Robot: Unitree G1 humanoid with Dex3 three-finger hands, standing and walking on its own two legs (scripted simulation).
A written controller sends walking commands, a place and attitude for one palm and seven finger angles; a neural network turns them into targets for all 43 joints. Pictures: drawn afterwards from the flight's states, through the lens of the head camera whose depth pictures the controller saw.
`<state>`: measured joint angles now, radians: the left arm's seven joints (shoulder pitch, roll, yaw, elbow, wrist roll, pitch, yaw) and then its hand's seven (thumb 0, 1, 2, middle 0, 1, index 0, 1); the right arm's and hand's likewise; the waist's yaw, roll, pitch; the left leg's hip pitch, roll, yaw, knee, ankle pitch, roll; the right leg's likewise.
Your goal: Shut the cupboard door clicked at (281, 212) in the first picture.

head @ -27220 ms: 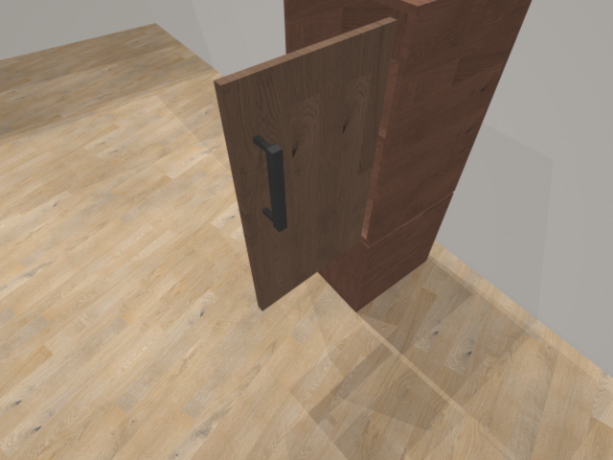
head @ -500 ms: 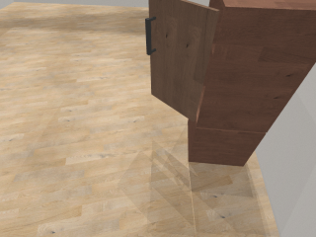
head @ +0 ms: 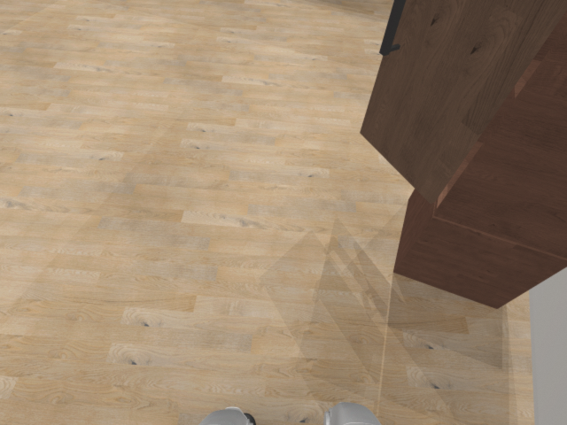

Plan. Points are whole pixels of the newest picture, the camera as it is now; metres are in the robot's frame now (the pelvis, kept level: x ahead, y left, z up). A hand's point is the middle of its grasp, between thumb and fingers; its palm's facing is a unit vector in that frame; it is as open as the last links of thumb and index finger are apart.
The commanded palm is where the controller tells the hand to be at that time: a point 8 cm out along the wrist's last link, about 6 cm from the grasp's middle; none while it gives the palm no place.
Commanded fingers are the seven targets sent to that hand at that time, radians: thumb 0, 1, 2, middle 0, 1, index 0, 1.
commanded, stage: walk to a spot facing it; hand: left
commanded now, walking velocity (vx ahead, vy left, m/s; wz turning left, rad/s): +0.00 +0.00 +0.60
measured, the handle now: (400, 17) +0.97 -0.26 +0.07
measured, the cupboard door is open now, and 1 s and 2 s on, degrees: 51 51 51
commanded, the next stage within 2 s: turn to face it in 1.54 s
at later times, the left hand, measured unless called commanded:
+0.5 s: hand out of the picture -0.02 +0.17 -0.14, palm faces +0.34 -0.90 -0.28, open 7.4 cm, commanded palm none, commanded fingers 0.00 0.90 0.90 -0.20 -0.30 -0.20 -0.30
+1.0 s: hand out of the picture +0.06 +0.30 -0.15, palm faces +0.58 -0.79 -0.20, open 7.4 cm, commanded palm none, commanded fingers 0.00 0.90 0.90 -0.20 -0.30 -0.20 -0.30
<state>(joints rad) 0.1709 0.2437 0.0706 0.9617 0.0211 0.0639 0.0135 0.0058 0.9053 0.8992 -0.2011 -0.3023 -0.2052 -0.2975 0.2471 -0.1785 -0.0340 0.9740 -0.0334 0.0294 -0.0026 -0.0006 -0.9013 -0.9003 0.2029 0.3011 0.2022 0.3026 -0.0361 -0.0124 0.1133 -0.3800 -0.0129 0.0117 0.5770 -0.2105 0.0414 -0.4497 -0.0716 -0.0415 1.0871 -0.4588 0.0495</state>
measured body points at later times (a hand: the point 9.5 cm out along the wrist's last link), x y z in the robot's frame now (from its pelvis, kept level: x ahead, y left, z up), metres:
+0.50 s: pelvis +0.00 -0.04 +0.02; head +0.04 -0.05 +0.47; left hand -0.04 +0.22 -0.11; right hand +0.15 -0.28 -0.13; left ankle -0.05 +0.11 -0.64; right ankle -0.01 -0.16 -0.73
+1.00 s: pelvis +0.11 +0.09 +0.01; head +0.12 +0.12 +0.46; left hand +0.03 +0.34 -0.13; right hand +0.28 -0.08 -0.13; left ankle +0.02 +0.15 -0.73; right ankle +0.29 +0.01 -0.67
